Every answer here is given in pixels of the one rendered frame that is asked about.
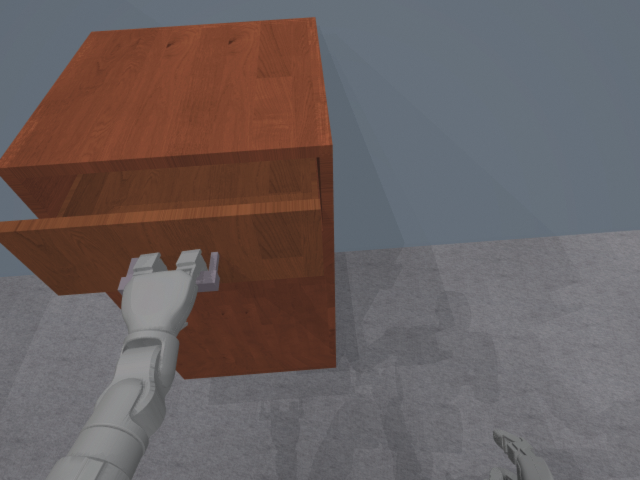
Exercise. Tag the cabinet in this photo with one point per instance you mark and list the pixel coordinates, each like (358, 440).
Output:
(195, 95)

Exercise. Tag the handle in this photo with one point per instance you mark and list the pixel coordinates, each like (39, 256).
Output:
(207, 280)

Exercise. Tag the robot left hand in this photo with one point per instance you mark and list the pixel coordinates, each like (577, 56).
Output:
(156, 298)

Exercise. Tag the robot left forearm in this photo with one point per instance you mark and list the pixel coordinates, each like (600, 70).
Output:
(132, 408)

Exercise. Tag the robot right hand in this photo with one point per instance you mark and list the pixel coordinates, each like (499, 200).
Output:
(521, 453)

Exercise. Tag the drawer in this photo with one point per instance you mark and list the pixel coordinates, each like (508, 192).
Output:
(263, 218)

